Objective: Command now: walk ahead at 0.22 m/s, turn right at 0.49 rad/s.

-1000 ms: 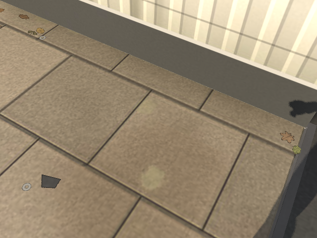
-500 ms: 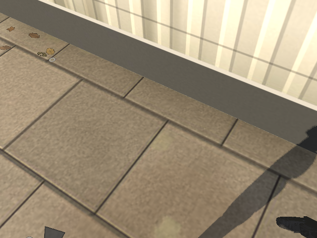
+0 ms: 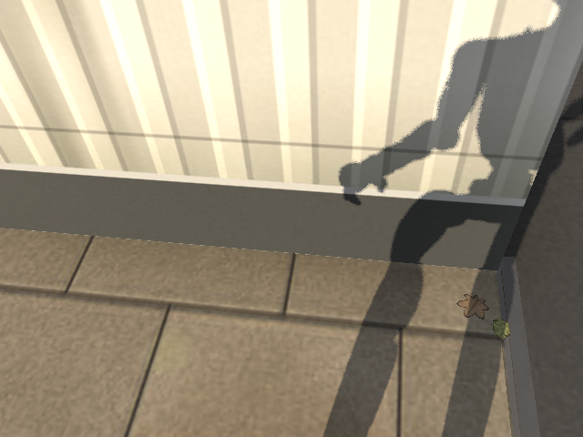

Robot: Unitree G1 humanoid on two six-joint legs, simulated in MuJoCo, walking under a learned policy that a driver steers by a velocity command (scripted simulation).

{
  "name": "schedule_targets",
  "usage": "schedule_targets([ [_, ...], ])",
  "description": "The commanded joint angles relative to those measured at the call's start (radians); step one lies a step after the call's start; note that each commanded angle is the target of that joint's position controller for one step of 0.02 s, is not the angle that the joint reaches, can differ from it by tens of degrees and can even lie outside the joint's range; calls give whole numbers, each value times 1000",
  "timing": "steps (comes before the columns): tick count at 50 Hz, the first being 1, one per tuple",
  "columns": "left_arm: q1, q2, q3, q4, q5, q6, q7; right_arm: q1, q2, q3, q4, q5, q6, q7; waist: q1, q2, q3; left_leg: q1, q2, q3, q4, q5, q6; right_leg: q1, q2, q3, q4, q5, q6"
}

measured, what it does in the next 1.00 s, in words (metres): steps on the spot: left foot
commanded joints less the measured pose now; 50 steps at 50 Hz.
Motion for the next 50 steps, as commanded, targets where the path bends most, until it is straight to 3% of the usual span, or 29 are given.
schedule_targets([
  [1,238,196,63,10,4,-20,23,-82,7,12,-78,-39,-8,16,75,-307,-37,-379,-8,-1,416,-426,-10,365,-227,402,-261,130,-156],
  [2,178,267,66,-42,32,-48,14,-120,-53,-6,-117,-32,-21,13,73,-318,-11,-543,-97,-162,560,-436,-20,280,-342,672,-376,104,-305],
  [3,139,205,50,-50,37,-70,8,-141,-117,-22,-109,-13,-27,10,71,-213,7,-537,-52,-217,612,-343,-11,266,-314,573,-386,178,-282],
  [4,99,166,37,-47,28,-82,10,-112,-126,-27,-94,-11,-28,10,39,-188,7,-516,-34,-223,598,-246,-4,259,-274,467,-362,274,-234],
  [5,66,136,27,-52,16,-82,15,-90,-113,-25,-62,-24,-23,5,27,-137,-19,-476,-18,-227,580,-182,-14,264,-230,387,-347,354,-193],
  [6,34,128,20,-53,12,-78,22,-72,-104,-24,-50,-35,-20,4,12,-131,-24,-433,-19,-219,558,-115,-29,250,-204,324,-346,469,-174],
  [8,21,96,5,-53,28,-81,37,-43,-71,-16,-26,-31,-16,7,-10,-109,-66,-328,-29,-215,516,-13,-47,236,-164,226,-325,681,-156],
  [10,24,90,4,-44,28,-79,44,-53,-40,-3,-16,-26,-14,10,-2,-96,-76,-266,-38,-209,374,54,-53,248,-131,158,-308,728,-137],
  [12,43,106,9,-26,24,-72,47,-94,-22,8,-24,-24,-12,13,22,-119,-70,-216,-45,-205,248,77,-55,256,-129,144,-296,741,-133],
  [14,61,115,13,-7,24,-64,43,-110,-31,9,-29,-20,-9,18,40,-130,-65,-175,-51,-202,176,58,-52,257,-146,163,-283,737,-150],
  [18,28,87,4,22,10,-55,32,-96,-46,6,-20,-24,-13,21,28,-118,-45,-82,-62,-198,23,60,-15,242,-158,216,-231,666,-153],
  [19,23,77,0,32,4,-56,32,-75,-44,7,-11,-33,-19,21,6,-92,-47,-3,-63,-199,-95,198,3,222,-137,214,-207,614,-125],
  [20,46,62,-5,41,15,-63,31,-55,-74,2,-4,-43,-25,15,8,-50,-77,106,-22,-250,-128,430,22,201,-93,205,-184,530,-83],
  [21,103,52,-7,44,44,-74,28,-46,-139,-10,-6,-48,-27,5,54,33,-130,231,57,-316,-54,703,61,149,-26,171,-147,371,-37],
  [22,165,31,-12,62,47,-74,29,-61,-104,-2,13,-39,-22,2,85,108,-173,278,72,-330,1,679,133,113,3,148,-182,236,4],
  [23,118,50,-14,69,45,-70,30,-85,-61,4,9,-21,-15,7,46,97,-137,244,43,-317,-1,594,142,114,18,129,-190,187,26],
  [24,82,63,-9,67,34,-62,32,-96,-43,9,13,-20,-11,10,30,75,-113,220,26,-306,-3,536,129,101,23,121,-183,193,29],
  [25,63,68,-7,66,27,-52,35,-99,-46,11,17,-23,-12,13,24,59,-106,204,15,-299,-1,514,120,107,22,122,-176,232,21],
  [27,62,67,-5,62,29,-34,35,-94,-55,11,37,-24,-19,20,27,48,-108,183,8,-293,-3,482,112,138,16,127,-179,272,15],
  [30,67,58,-5,77,28,-27,35,-109,-51,15,61,-23,-19,22,26,37,-100,172,2,-286,0,468,106,161,11,129,-182,297,14],
  [37,78,46,-1,127,27,-29,41,-139,-55,17,123,-20,-7,9,21,-2,-64,172,-12,-280,-16,373,98,156,9,123,-212,260,22],
  [50,112,24,-11,243,26,-58,53,-150,-42,18,234,-20,15,-20,11,-3,-2,162,-39,-274,-59,190,80,103,12,101,-251,124,32],
])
